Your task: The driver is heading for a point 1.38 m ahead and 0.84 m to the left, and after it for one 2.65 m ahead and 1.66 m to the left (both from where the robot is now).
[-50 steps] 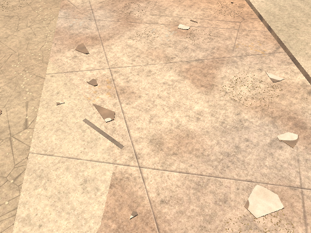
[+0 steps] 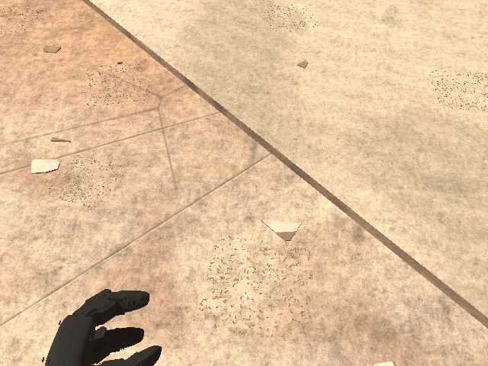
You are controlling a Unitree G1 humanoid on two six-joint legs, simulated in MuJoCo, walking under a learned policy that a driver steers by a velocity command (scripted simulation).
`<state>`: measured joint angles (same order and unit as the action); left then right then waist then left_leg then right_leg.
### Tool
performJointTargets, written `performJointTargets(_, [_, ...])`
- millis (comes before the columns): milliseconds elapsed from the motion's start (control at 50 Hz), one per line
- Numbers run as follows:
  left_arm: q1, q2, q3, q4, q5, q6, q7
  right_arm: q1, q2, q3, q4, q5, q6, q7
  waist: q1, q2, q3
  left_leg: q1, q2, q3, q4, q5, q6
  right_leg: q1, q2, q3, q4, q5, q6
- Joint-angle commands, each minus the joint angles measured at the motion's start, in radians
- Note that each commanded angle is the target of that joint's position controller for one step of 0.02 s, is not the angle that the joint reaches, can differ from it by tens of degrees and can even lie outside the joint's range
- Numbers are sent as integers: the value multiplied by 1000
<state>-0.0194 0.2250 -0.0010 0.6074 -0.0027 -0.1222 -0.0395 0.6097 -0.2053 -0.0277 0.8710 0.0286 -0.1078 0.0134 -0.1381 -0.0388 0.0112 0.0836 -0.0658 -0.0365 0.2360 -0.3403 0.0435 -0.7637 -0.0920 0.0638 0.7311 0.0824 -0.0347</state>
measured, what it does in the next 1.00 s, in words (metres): walks ahead, turning left: right foot, then left foot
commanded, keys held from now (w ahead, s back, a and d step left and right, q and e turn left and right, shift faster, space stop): w+q+shift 0.90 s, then w+shift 0.10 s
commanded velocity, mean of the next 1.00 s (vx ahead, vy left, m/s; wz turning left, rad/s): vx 1.00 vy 0.00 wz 0.82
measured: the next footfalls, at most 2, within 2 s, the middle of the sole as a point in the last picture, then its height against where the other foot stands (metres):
right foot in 0.12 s outside the picture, level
left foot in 0.56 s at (141, 320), level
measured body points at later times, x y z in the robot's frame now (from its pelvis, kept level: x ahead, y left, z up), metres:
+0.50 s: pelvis +0.44 +0.04 -0.02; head +0.44 +0.07 +0.42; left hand +0.32 +0.31 -0.16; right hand +0.75 -0.09 -0.07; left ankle +0.60 +0.23 -0.69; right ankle +0.30 -0.15 -0.73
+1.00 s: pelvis +0.84 +0.27 -0.02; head +0.84 +0.30 +0.43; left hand +0.85 +0.63 -0.04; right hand +1.07 +0.08 -0.13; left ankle +0.62 +0.20 -0.73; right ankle +1.06 +0.31 -0.73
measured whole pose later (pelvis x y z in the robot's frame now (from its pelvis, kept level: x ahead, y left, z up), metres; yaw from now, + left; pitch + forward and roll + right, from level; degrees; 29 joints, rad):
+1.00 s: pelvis +0.84 +0.27 -0.02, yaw +52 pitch +1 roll -1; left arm -0.05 0.28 0.04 0.55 -0.03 -0.14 -0.02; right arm 0.44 -0.29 -0.08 0.74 0.03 -0.05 -0.02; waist -0.11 -0.03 0.02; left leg 0.07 -0.12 -0.32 0.51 -0.54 0.10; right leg -0.53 0.00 0.10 0.48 0.04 0.03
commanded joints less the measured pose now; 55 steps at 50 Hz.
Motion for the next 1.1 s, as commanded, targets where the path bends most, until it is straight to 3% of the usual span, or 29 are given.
performJointTargets(20, [-157, 75, 26, -106, -15, -33, -12, -60, -167, -30, -69, 15, -9, -18, 59, 103, 117, -257, 227, -178, -130, 355, 156, 276, 82, -43, -180, 94, 18])
performJointTargets(60, [-109, 130, 55, -103, -20, -39, -8, -42, -177, -29, -47, 7, 9, -24, 105, 153, 58, -123, 248, -182, 5, 652, 125, 354, 118, -46, -225, -6, -2])
performJointTargets(100, [166, 198, 94, -59, -30, -33, 14, -87, -226, -37, -48, -23, 28, -22, 278, 226, -122, -191, 213, -148, 372, 900, 73, 699, 109, -49, -185, -116, -49])
performJointTargets(120, [437, 260, 112, -12, -18, -19, 36, -140, -182, -23, -96, -51, 27, -22, 391, 161, -308, -445, 163, -142, 719, 671, 46, 1075, -83, 130, -101, -244, -90])
performJointTargets(140, [501, 343, 127, 27, 4, -16, 18, 61, 19, 30, -118, -12, 2, -12, 254, -258, -575, -782, 50, -131, 1091, -128, 14, 1439, -365, 675, -226, -611, -255])
performJointTargets(160, [522, 241, 112, 37, 1, -11, 18, -24, -77, 12, -119, 47, -4, -21, 306, -282, -534, -894, 85, -158, 1215, -115, 27, 1368, -342, 831, -421, -852, -230])
performJointTargets(180, [462, 179, 98, 57, -7, -8, 29, -186, -140, -11, -154, 59, -1, -32, 315, -212, -290, -992, 122, -108, 1245, -49, 28, 1212, -300, 648, -439, -757, -175])
performJointTargets(220, [350, 118, 80, 85, 16, -3, 29, -310, -125, -18, -191, 13, 11, -28, 240, -18, -86, -917, 196, -75, 1182, 46, 27, 861, -243, 380, -462, -426, -154])
performJointTargets(240, [301, 84, 73, 100, 32, -6, 29, -284, -96, -20, -195, 16, 31, -17, 180, -46, -47, -850, 230, -90, 1156, 57, 25, 740, -219, 289, -485, -373, -149])
performJointTargets(280, [220, 54, 72, 122, 11, -5, 22, -275, -43, -17, -209, 32, 75, -4, 119, -77, 28, -829, 269, -87, 1111, 5, 20, 605, -211, 128, -544, -312, -124])
performJointTargets(360, [152, 132, 91, 130, 13, -15, 35, -343, -71, -17, -255, 0, 92, 10, 74, -24, 106, -847, 278, -61, 970, 255, -4, 506, -168, -127, -604, -137, -100])
performJointTargets(440, [220, 226, 108, 147, 4, -14, 46, -501, -116, -22, -290, -5, 76, 47, 130, 79, 134, -744, 216, 74, 658, 484, 41, 602, -123, -286, -625, -65, -53])
performJointTargets(480, [241, 290, 120, 148, 1, 1, 45, -519, -154, -36, -306, 3, 71, 60, 117, 41, 109, -677, 150, 156, 582, 436, 73, 730, -139, -316, -549, 320, -37])
performJointTargets(540, [231, 359, 137, 128, -13, 42, 47, -241, -280, -97, -262, 24, 90, 53, -57, -80, -68, -320, 15, 239, 605, 187, 138, 782, -173, -316, -77, 966, -38])
performJointTargets(560, [193, 337, 129, 114, -16, 39, 46, 3, -356, -140, -191, 21, 101, 37, -175, -32, -163, 38, 2, 162, 521, 219, 183, 585, -133, -296, 269, 836, -13])
performJointTargets(580, [246, 123, 68, 108, 17, 15, 36, -23, -393, -135, -149, 27, 107, 27, -52, 316, -58, 136, 100, -83, 473, 214, 232, 262, 71, -245, 728, -497, 31])
performJointTargets(600, [347, 67, 35, 7, -14, -35, 28, -118, -409, -114, -229, -3, 75, 34, 103, 497, -288, 339, 290, -765, 165, -213, 454, -57, 195, -7, 955, -694, 26])
performJointTargets(620, [202, 209, 55, -9, -30, -70, 25, -118, -314, -103, -259, -6, 54, 38, 13, 265, -265, 291, 322, -881, -3, -372, 374, -95, 123, 96, 869, -545, -27])
performJointTargets(640, [112, 212, 58, -37, -49, -79, 29, -123, -293, -97, -247, -16, 32, 41, 33, 130, -136, 156, 312, -849, -33, -342, 337, -107, 105, 77, 778, -477, -42])
performJointTargets(660, [107, 183, 51, -22, -26, -75, 39, -180, -271, -88, -248, -21, 17, 47, 92, -38, -75, -9, 284, -766, -17, -245, 304, -28, 62, 86, 688, -425, -39])
performJointTargets(720, [177, 178, 65, -3, 4, -30, 39, -301, -230, -73, -273, -19, 8, 27, 186, -8, -7, -286, 179, -542, -2, -40, 302, 132, 14, 111, 492, -386, 18])
performJointTargets(800, [-33, 109, 45, -72, 27, -13, 41, -258, -196, -61, -243, 5, 19, -20, 118, 11, 95, -460, 82, -347, -22, 166, 265, 195, 46, 22, 116, -162, 90])
performJointTargets(860, [-127, 81, 44, -115, 8, -19, 26, -228, -220, -73, -217, 9, 36, -28, 56, 78, 74, -527, 50, -314, -4, 113, 197, 364, 112, -19, -121, 48, 107])
performJointTargets(940, [-120, 162, 82, -123, -32, -30, 22, -199, -196, -78, -177, 18, 38, -40, 58, 153, 57, -303, 115, -392, 97, 118, 162, 374, 88, 40, -242, 41, 99])
performJointTargets(1000, [227, 238, 132, -53, -35, -31, 32, -243, -199, -73, -179, -32, 55, -25, 255, 198, -149, -198, 108, -323, 477, 662, 102, 691, 82, -22, -188, -117, 24])
performJointTargets(1020, [473, 270, 130, -13, -22, -19, 43, -270, -121, -43, -211, -58, 50, -15, 345, 101, -324, -421, 74, -285, 841, 499, 83, 1048, -45, 153, -87, -331, -17])
performJointTargets(1040, [507, 356, 142, 51, 15, -20, 14, 9, 3, -10, -213, 28, 35, -5, 168, -513, -451, -771, -68, -205, 1193, -196, 23, 1293, -298, 839, -395, -781, -218])
performJointTargets(1060, [465, 226, 119, 24, 5, -18, 7, -72, -104, -10, -182, 56, 38, -17, 227, -373, -322, -896, 28, -174, 1255, -106, 35, 1212, -290, 944, -490, -1035, -199])
performJointTargets(1100, [393, 169, 103, 47, 10, 1, 15, -379, -171, -21, -237, 3, 27, -16, 258, 13, -76, -866, 80, -112, 1187, 2, 47, 912, -184, 592, -483, -671, -142])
